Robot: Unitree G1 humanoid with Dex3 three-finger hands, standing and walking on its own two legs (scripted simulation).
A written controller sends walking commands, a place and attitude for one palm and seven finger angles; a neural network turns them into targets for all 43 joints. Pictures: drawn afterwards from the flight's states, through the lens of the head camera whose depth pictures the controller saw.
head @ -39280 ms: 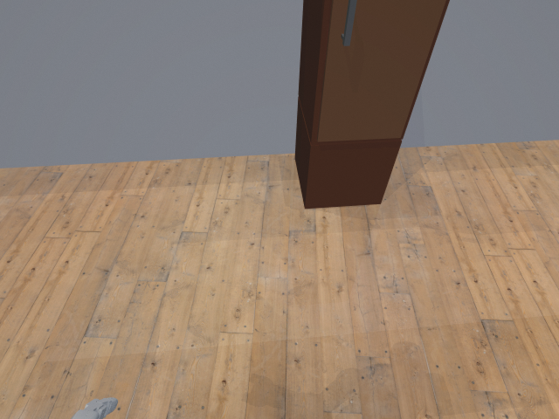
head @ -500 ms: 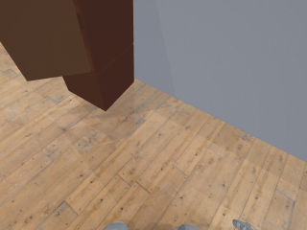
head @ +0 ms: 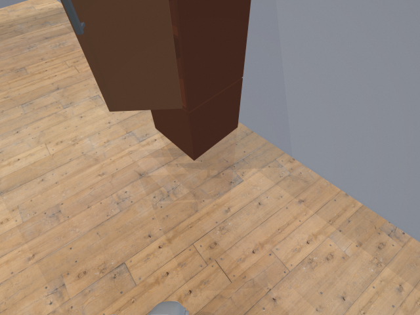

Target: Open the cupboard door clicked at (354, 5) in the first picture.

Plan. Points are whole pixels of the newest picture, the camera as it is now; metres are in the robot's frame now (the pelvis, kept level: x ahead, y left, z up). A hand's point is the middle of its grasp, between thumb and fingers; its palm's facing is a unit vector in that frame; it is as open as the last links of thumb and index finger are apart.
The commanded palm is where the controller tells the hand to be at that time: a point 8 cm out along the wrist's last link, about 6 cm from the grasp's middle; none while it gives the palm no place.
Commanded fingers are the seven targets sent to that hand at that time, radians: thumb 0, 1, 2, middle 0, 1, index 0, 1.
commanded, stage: turn to face it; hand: left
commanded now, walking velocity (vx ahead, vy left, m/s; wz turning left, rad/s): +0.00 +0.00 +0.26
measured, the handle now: (73, 9) +0.95 +0.48 +0.12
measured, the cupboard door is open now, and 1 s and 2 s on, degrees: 48 48 48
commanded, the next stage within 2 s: take the last steps up to it in 0.02 s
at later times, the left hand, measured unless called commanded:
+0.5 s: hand out of the picture +0.08 +0.23 -0.17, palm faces +0.16 -0.96 -0.22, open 7.4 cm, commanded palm none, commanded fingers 0.00 0.90 0.90 -0.20 -0.30 -0.20 -0.30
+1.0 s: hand out of the picture +0.12 +0.35 -0.19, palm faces +0.24 -0.95 -0.18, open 7.4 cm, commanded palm none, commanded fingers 0.00 0.90 0.90 -0.20 -0.30 -0.20 -0.30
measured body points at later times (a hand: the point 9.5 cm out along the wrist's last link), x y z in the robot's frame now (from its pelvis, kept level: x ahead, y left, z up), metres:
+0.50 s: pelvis +0.03 +0.03 -0.01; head +0.05 +0.02 +0.44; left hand +0.07 +0.28 -0.15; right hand +0.08 -0.21 -0.16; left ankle +0.00 +0.12 -0.74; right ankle +0.06 -0.10 -0.74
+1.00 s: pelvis +0.17 +0.16 -0.01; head +0.19 +0.19 +0.44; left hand +0.11 +0.40 -0.17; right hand +0.28 -0.06 -0.14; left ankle +0.18 +0.25 -0.74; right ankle +0.14 +0.02 -0.65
